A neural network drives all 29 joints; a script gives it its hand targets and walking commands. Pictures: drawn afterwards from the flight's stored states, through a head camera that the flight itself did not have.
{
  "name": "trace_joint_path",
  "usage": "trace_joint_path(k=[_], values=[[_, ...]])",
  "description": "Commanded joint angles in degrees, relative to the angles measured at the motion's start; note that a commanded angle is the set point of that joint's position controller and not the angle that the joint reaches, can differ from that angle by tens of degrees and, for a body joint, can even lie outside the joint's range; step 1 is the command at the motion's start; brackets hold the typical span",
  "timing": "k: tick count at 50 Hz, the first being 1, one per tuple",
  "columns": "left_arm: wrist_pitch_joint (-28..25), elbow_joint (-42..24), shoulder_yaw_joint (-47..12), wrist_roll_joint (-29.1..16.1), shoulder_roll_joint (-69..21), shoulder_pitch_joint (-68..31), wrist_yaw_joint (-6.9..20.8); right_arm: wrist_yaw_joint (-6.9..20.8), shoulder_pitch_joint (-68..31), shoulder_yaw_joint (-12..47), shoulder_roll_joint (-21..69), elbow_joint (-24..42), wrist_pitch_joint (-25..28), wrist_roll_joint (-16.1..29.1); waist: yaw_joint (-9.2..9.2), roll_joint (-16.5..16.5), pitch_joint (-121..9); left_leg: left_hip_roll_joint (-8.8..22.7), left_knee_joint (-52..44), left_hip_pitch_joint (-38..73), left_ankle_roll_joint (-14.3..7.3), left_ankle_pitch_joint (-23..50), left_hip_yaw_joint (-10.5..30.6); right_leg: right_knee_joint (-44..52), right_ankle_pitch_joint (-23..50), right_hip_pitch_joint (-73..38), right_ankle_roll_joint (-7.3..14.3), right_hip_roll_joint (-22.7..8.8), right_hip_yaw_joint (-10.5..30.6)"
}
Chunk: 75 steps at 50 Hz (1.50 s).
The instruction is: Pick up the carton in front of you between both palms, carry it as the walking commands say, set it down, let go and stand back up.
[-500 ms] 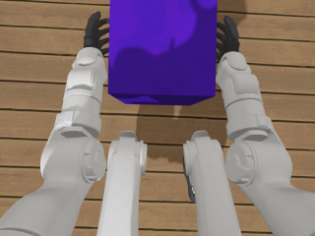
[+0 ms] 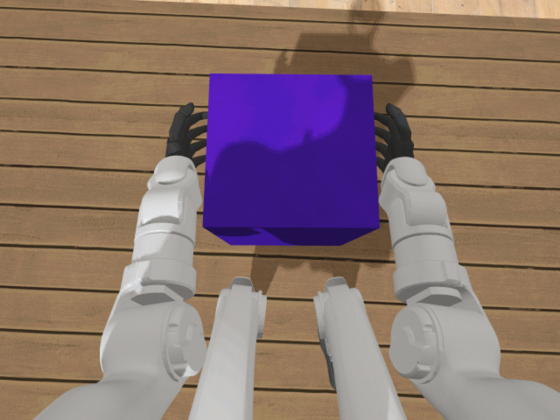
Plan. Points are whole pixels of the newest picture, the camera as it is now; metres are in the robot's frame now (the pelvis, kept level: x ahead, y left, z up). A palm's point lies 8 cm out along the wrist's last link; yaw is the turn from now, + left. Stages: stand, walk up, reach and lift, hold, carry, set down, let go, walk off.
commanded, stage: reach and lift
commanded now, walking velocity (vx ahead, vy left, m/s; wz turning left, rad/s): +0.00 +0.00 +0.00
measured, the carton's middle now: (287, 176) +0.46 +0.01 -0.12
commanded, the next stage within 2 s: hold in 2.00 s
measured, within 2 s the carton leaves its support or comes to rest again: neither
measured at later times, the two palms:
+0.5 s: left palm (134, 138) +0.41 +0.15 +0.11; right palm (467, 135) +0.41 -0.15 +0.11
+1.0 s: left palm (9, 80) +0.37 +0.15 +0.25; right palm out of the picture +0.38 -0.15 +0.25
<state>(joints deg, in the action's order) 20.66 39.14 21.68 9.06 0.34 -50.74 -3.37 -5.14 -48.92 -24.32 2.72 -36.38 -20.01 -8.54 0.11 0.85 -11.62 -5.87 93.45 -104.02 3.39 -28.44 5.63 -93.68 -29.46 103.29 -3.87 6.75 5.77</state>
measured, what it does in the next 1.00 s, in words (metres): rises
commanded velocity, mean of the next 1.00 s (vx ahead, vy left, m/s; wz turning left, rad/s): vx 0.00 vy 0.00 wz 0.00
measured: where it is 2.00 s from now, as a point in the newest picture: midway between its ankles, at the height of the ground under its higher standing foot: (287, 363)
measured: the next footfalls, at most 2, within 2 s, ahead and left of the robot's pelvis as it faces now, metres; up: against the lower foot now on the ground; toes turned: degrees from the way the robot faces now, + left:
none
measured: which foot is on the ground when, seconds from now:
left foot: down 0.00-1.00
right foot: down 0.00-1.00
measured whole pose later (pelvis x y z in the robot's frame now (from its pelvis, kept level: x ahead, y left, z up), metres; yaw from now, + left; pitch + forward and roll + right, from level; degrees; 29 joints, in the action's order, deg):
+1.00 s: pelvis +0.09 +0.00 +0.23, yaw +1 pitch +0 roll +0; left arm 32.0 22.7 14.4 13.0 -8.5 -13.7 -1.8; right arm -1.4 -14.0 -14.8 8.4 -22.9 -31.5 -12.7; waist 0.0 0.2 -5.7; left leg -2.8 28.0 -14.1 0.9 -13.9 8.3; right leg -28.3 -14.7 13.6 -0.8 2.8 8.4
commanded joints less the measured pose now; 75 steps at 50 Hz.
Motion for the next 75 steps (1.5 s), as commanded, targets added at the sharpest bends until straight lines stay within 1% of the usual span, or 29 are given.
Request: trace_joint_path(k=[1, 14, 21, 26, 34, 38, 43, 46, 48, 52, 54, 55, 58, 62, 69, 75], values=[[-1.15, -0.81, -32.51, -9.78, -64.47, -34.51, 14.58, 15.08, -36.75, 35.30, 63.14, -0.49, 0.62, 9.56, 0.58, -1.18, -53.73, -4.02, -13.08, 37.33, -1.59, 12.29, -8.77, 13.17, 11.29, -32.12, 1.26, 4.15, -8.96], [-3.26, 0.02, -32.22, -7.25, -65.71, -20.35, 14.18, 14.75, -21.94, 34.78, 64.17, -2.62, 2.73, 7.06, 0.09, -1.28, -40.82, -3.28, -27.67, 51.58, -2.23, 14.04, -5.31, 27.92, 13.83, -47.07, 2.05, 3.00, -5.56], [-4.25, -1.07, -33.22, -6.11, -65.72, -12.87, 13.95, 14.86, -14.15, 35.82, 64.14, -1.82, 3.63, 6.08, -0.02, -1.34, -35.00, -2.44, -36.31, 60.91, -2.77, 16.76, -3.41, 36.63, 16.62, -56.82, 2.58, 1.83, -3.62], [-4.15, -2.73, -34.65, -5.79, -65.81, -7.43, 13.97, 15.00, -8.72, 37.42, 64.12, -0.50, 3.49, 5.75, 0.01, -1.20, -30.88, -1.71, -42.69, 68.39, -2.96, 19.83, -2.16, 43.02, 19.87, -64.47, 2.78, 1.03, -2.30], [-1.30, -6.57, -37.94, -6.65, -66.21, 0.76, 14.67, 15.86, -0.32, 40.34, 64.22, 2.91, 0.56, 5.82, 0.05, -1.07, -23.76, -0.60, -53.02, 81.20, -2.81, 27.69, -0.88, 53.42, 27.96, -77.50, 2.93, 0.00, -0.76], [1.53, -9.61, -39.83, -7.45, -66.16, 4.18, 15.15, 16.45, 3.23, 41.97, 64.07, 5.77, -2.31, 6.43, -0.02, -1.06, -19.74, -0.14, -58.33, 87.24, -2.60, 30.77, -0.69, 58.61, 31.16, -84.12, 2.80, -0.56, -0.62], [6.08, -14.23, -41.74, -8.28, -65.86, 7.49, 15.75, 17.19, 6.46, 44.18, 63.63, 10.56, -6.93, 7.48, -0.14, -0.86, -13.83, 0.32, -64.41, 93.52, -2.45, 31.86, -0.76, 64.70, 32.61, -91.15, 2.58, -1.17, -0.81], [9.03, -16.93, -42.23, -8.44, -65.17, 8.41, 15.98, 17.63, 7.64, 44.61, 62.88, 12.94, -9.91, 7.57, -0.11, -0.91, -9.22, 0.45, -67.59, 95.95, -2.49, 30.68, -0.84, 68.00, 31.54, -93.77, 2.59, -1.39, -0.81], [10.83, -17.32, -41.05, -7.71, -64.23, 8.65, 16.18, 18.03, 8.06, 43.19, 62.23, 12.98, -11.64, 7.02, -0.15, -0.79, -5.10, 0.49, -69.38, 96.19, -2.59, 27.60, -1.01, 69.79, 28.61, -93.99, 2.69, -1.45, -0.87], [13.05, -15.68, -37.27, -5.97, -63.28, 7.14, 16.90, 18.83, 6.48, 39.42, 60.87, 11.33, -13.87, 5.23, 0.03, -0.44, 1.10, 0.59, -71.23, 95.35, -3.09, 19.76, -1.50, 71.76, 20.80, -92.98, 3.12, -1.89, -1.21], [13.23, -14.28, -35.41, -5.14, -63.21, 4.74, 17.40, 19.29, 3.99, 37.61, 60.85, 10.18, -14.02, 4.54, 0.11, -0.47, 2.38, 0.68, -71.18, 94.97, -3.36, 16.55, -1.83, 71.83, 17.20, -91.99, 3.44, -1.97, -1.47], [13.13, -14.37, -35.44, -5.23, -63.62, 3.35, 17.62, 19.50, 2.56, 37.65, 61.36, 10.36, -13.90, 4.59, 0.05, -0.51, 1.93, 0.76, -71.01, 95.24, -3.45, 15.91, -1.92, 71.71, 16.40, -91.90, 3.58, -1.99, -1.58], [12.79, -15.50, -36.34, -6.02, -65.07, -0.39, 18.09, 19.94, -1.19, 38.52, 62.67, 11.51, -13.51, 5.12, -0.01, -0.64, -1.22, 0.88, -70.43, 96.40, -3.47, 16.47, -2.02, 71.15, 16.88, -92.82, 3.65, -1.98, -1.76], [12.68, -15.92, -37.13, -6.60, -65.90, -2.05, 18.16, 20.10, -2.84, 39.16, 63.15, 11.73, -13.33, 5.51, -0.08, -0.91, -3.70, 0.90, -70.43, 97.37, -3.26, 17.10, -2.09, 70.82, 17.56, -93.98, 3.54, -1.80, -2.02], [13.29, -16.11, -37.06, -6.44, -65.62, -0.58, 17.98, 20.08, -1.41, 38.98, 62.41, 12.01, -13.85, 5.27, -0.17, -1.03, -4.54, 0.85, -71.39, 99.09, -2.87, 19.81, -2.03, 71.61, 20.25, -95.43, 3.27, -1.61, -2.22], [14.12, -18.34, -37.61, -6.42, -64.44, 2.18, 17.60, 19.79, 1.31, 39.65, 61.24, 14.46, -14.68, 5.28, -0.11, -0.87, -4.01, 0.67, -72.20, 100.63, -2.63, 23.94, -2.00, 72.52, 24.33, -97.07, 3.03, -1.44, -2.12]])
